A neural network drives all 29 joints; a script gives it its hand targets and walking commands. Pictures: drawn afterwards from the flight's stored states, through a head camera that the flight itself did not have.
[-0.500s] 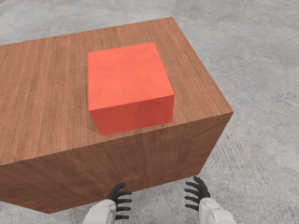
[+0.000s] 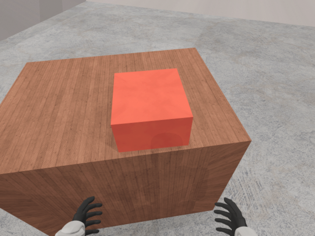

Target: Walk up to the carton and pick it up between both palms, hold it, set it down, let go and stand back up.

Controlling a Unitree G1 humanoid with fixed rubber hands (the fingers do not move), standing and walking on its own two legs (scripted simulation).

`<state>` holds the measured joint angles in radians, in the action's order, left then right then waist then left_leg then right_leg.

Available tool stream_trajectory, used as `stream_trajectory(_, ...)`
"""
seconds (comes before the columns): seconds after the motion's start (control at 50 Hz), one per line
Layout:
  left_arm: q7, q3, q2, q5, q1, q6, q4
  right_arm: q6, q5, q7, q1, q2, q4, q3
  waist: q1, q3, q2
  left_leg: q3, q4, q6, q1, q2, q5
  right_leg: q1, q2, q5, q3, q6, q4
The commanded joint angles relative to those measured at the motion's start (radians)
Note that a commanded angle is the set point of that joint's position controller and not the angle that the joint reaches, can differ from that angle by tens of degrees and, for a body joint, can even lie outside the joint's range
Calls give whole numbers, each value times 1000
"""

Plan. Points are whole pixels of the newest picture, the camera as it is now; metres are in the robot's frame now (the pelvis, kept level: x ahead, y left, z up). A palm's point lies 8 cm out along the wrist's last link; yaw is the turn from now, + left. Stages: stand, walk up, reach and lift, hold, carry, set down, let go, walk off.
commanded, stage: reach and lift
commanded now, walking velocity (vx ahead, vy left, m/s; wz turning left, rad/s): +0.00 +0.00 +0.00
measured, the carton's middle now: (149, 107) +0.54 +0.05 +0.00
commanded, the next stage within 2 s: none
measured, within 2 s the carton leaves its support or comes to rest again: neither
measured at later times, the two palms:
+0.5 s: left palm (82, 219) +0.18 +0.21 -0.03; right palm (249, 216) +0.18 -0.20 -0.04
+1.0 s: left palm (79, 185) +0.25 +0.22 +0.02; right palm (243, 178) +0.26 -0.19 +0.01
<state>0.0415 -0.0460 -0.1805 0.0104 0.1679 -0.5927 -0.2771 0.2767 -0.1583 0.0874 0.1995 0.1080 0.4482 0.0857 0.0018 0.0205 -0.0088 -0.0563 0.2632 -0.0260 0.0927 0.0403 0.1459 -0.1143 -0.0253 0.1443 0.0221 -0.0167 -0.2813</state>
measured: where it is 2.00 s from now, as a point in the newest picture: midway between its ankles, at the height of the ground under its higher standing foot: outside the picture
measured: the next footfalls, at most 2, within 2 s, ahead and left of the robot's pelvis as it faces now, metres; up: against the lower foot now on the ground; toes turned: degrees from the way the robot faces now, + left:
none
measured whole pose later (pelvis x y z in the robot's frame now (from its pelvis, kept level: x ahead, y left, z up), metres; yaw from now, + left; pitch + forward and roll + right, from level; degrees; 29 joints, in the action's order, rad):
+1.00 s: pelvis +0.03 +0.01 +0.00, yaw +1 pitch -1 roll -1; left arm -0.04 0.00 -0.18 -0.13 0.18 -0.23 -0.05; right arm 0.04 -0.24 0.04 0.21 0.23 0.14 0.03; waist -0.03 0.00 0.00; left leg -0.04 0.29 -0.03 0.07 0.04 0.20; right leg -0.05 -0.03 0.17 0.01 -0.01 -0.24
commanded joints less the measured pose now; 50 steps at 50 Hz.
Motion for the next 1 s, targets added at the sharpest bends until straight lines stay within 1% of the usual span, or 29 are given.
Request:
stream_trajectory(0.0,-23,29,-30,-71,-36,68,130,-31,71,-27,-45,64,-281,-82,-44,-82,-91,-32,-52,-11,51,-15,-21,-22,-14,21,-16,15,65)
stream_trajectory(0.02,-35,38,-31,-86,-45,83,170,-27,75,-41,-36,79,-301,-105,-38,-78,-72,-33,-62,-12,82,-9,29,-12,-22,38,-18,11,49)
stream_trajectory(0.06,-66,58,-37,-103,-41,120,253,-34,75,-73,-9,120,-317,-150,-23,-43,-10,-27,-72,-17,123,6,106,12,-38,30,-22,1,8)
stream_trajectory(0.1,-100,71,-42,-101,-17,160,311,-56,67,-106,32,155,-301,-184,-16,-3,59,-13,-71,-26,140,18,142,32,-50,3,-27,-6,-30)
stream_trajectory(0.12,-114,75,-44,-96,-3,178,328,-69,63,-121,46,166,-287,-194,-18,15,86,-7,-67,-33,139,20,149,34,-52,-5,-29,-8,-40)
stream_trajectory(0.16,-136,81,-45,-90,19,200,344,-92,54,-143,58,170,-264,-201,-29,35,111,-4,-57,-47,118,17,148,14,-46,0,-26,-10,-40)
stream_trajectory(0.18,-143,85,-46,-90,26,204,347,-101,49,-151,57,165,-262,-197,-36,39,111,-7,-51,-52,102,12,143,-5,-40,12,-23,-10,-32)
stream_trajectory(0.22,-152,93,-47,-101,31,200,347,-111,40,-158,41,147,-277,-182,-49,37,91,-19,-43,-58,73,3,135,-42,-26,42,-15,-4,-10)
stream_trajectory(0.32,-160,88,-58,-134,-16,162,339,-94,35,-157,-37,123,-349,-159,-78,3,20,-42,-38,-41,64,-15,175,-90,-1,129,4,18,28)
stream_trajectory(0.38,-160,60,-66,-139,-78,146,312,-76,46,-148,-83,126,-364,-161,-85,-14,-11,-48,-32,-28,64,-25,201,-107,8,171,14,33,36)
stream_trajectory(0.42,-158,48,-68,-145,-96,145,299,-72,52,-136,-85,125,-372,-164,-84,-12,-29,-49,-27,-21,48,-27,184,-108,12,165,20,42,39)
stream_trajectory(0.46,-154,45,-69,-157,-98,153,299,-76,55,-118,-70,124,-383,-167,-76,5,-41,-46,-22,-14,24,-26,136,-98,12,120,22,51,39)
stream_trajectory(0.5,-147,45,-72,-164,-93,171,309,-86,53,-100,-51,128,-391,-168,-65,33,-42,-42,-13,-9,-4,-25,59,-75,9,37,22,55,35)
stream_trajectory(0.54,-137,39,-75,-159,-80,193,324,-101,42,-85,-30,137,-394,-161,-59,69,-33,-38,4,-8,-32,-29,-49,-33,4,-79,24,56,26)
stream_trajectory(0.6,-115,20,-79,-139,-54,236,349,-137,11,-63,-10,151,-406,-130,-57,126,-17,-31,37,-14,-55,-47,-229,55,-6,-274,23,58,8)
stream_trajectory(0.64,-102,12,-82,-131,-44,268,370,-168,-11,-53,-9,159,-425,-109,-57,149,-10,-26,51,-18,-59,-57,-315,95,-12,-368,18,59,-1)
stream_trajectory(0.68,-95,12,-84,-130,-41,302,391,-200,-31,-46,-12,168,-447,-94,-52,157,-5,-20,60,-23,-65,-61,-367,110,-17,-423,11,59,-6)
stream_trajectory(0.72,-91,17,-83,-131,-43,336,403,-228,-48,-45,-13,180,-461,-88,-46,154,3,-12,66,-30,-83,-60,-396,100,-21,-439,5,54,-2)
stream_trajectory(0.78,-85,22,-77,-131,-50,376,398,-254,-65,-48,-14,200,-456,-89,-36,134,17,1,71,-43,-119,-55,-413,63,-24,-413,-3,43,19)
stream_trajectory(0.84,-81,20,-68,-133,-69,394,384,-264,-78,-51,-33,214,-441,-96,-28,108,22,13,64,-54,-139,-50,-398,37,-23,-369,-7,35,41)
stream_trajectory(0.9,-85,18,-64,-140,-111,400,385,-271,-86,-50,-83,225,-440,-105,-23,93,16,19,50,-58,-137,-46,-353,28,-23,-330,-11,35,52)
stream_trajectory(0.98,-102,19,-60,-147,-191,417,384,-289,-88,-57,-177,241,-437,-121,-24,92,10,20,31,-59,-126,-42,-264,11,-25,-270,-20,38,50)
